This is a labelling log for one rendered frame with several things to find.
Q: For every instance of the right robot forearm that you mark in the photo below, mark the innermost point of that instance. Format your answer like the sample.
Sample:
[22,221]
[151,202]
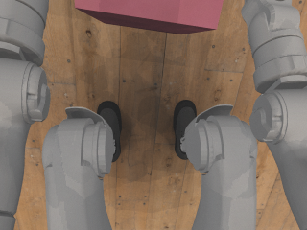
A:
[276,44]

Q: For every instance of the robot right foot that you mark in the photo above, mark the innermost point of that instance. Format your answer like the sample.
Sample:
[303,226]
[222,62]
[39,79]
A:
[185,111]

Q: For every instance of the left robot upper arm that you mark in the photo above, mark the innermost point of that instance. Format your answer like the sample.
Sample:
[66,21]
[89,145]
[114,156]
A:
[24,99]

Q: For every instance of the robot right shin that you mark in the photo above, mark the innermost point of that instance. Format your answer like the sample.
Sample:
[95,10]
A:
[217,110]

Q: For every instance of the carton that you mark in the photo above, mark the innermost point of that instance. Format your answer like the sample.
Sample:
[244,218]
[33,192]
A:
[180,17]

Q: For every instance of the right robot upper arm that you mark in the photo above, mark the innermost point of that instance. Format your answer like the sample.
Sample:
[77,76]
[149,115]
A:
[279,119]

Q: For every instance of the left robot forearm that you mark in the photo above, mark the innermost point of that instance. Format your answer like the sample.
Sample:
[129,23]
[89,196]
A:
[22,24]

